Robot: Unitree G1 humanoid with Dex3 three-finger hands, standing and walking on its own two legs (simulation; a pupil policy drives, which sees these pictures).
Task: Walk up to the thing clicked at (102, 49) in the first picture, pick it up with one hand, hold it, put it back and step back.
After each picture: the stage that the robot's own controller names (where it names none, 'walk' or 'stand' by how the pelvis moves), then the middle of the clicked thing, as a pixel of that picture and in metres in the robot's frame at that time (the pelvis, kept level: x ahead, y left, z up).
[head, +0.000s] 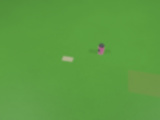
stand; (101, 48) +1.30 -0.21 -0.72
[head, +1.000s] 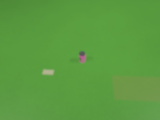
walk; (82, 57) +1.19 +0.09 -0.70
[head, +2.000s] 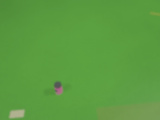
walk; (58, 87) +0.75 +0.26 -0.71
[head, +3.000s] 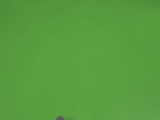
walk; out of the picture +0.45 +0.12 -0.70
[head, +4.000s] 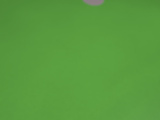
stand; out of the picture +0.35 +0.16 -0.72
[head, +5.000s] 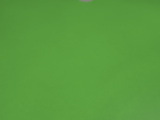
stand; out of the picture +0.32 +0.19 -0.71
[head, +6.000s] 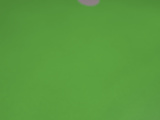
stand; out of the picture +0.32 +0.18 -0.72
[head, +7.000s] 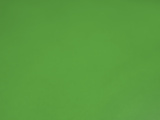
stand; out of the picture +0.33 +0.18 -0.72
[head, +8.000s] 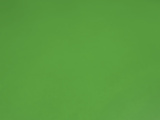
stand; out of the picture +0.35 +0.15 -0.70
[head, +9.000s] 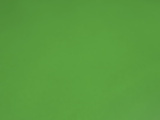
stand; out of the picture +0.36 +0.17 -0.72
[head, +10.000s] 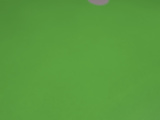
stand; out of the picture +0.35 +0.18 -0.72
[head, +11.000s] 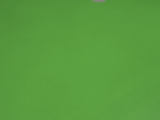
stand; out of the picture +0.34 +0.19 -0.72
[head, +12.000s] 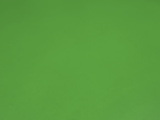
stand; out of the picture +0.38 +0.14 -0.70
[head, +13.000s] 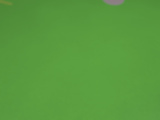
rise first; out of the picture +0.40 +0.19 -0.71
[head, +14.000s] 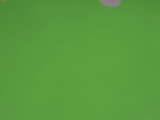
stand; out of the picture +0.36 +0.16 -0.72
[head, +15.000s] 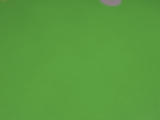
stand; out of the picture +0.36 +0.16 -0.72
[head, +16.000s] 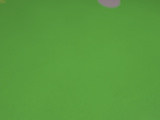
stand; out of the picture +0.35 +0.16 -0.72
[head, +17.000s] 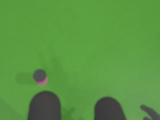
go down; (40, 77) +0.41 +0.20 -0.42
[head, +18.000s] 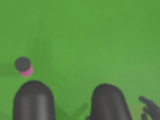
go down; (24, 67) +0.42 +0.24 -0.32
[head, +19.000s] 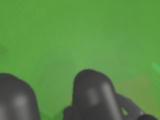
close in; out of the picture +0.38 +0.28 -0.23
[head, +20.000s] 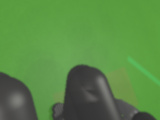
close; out of the picture +0.39 +0.28 -0.22
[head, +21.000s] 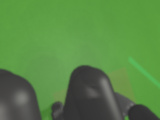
lift; out of the picture +0.36 +0.27 -0.23
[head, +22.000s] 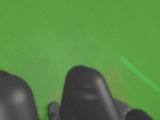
lift; out of the picture +0.36 +0.27 -0.23
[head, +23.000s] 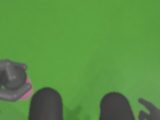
lift; (18, 84) +0.31 +0.23 -0.05
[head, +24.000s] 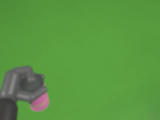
hold; (36, 93) +0.32 +0.17 +0.01
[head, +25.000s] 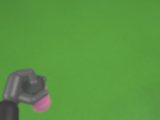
hold; (38, 94) +0.32 +0.17 +0.00
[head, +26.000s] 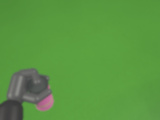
crouch; (41, 94) +0.32 +0.16 -0.01
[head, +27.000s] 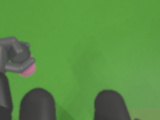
crouch; (23, 61) +0.41 +0.21 -0.10
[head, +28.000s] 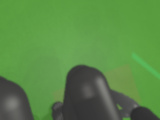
lower; out of the picture +0.38 +0.30 -0.23
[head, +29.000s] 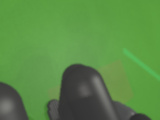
lower; out of the picture +0.40 +0.30 -0.23
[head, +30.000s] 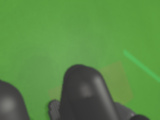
lower; out of the picture +0.40 +0.30 -0.23
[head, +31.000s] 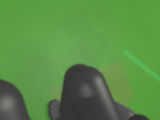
lower; out of the picture +0.40 +0.30 -0.22
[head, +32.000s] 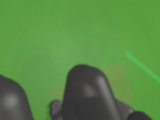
open; out of the picture +0.38 +0.29 -0.23
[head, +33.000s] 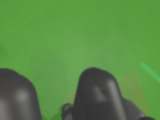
stand; out of the picture +0.38 +0.28 -0.23
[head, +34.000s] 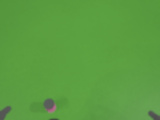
stand; (49, 105) +0.39 +0.19 -0.56
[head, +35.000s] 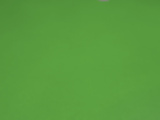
stand; out of the picture +0.37 +0.18 -0.67
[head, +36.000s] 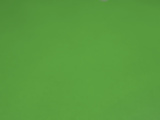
stand; out of the picture +0.36 +0.18 -0.67
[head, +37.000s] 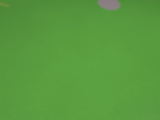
stand; out of the picture +0.40 +0.15 -0.72
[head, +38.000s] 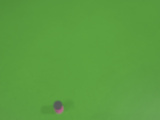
walk; (58, 107) +0.45 +0.16 -0.70
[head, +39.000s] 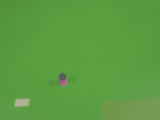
walk; (63, 79) +0.73 +0.20 -0.70
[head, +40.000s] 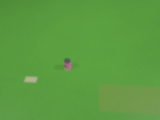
stand; (67, 64) +1.05 +0.18 -0.70
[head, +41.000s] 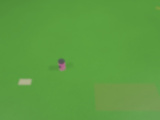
stand; (61, 64) +1.02 +0.21 -0.72
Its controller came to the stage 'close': yes
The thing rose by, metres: 0.70
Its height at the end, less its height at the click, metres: +0.00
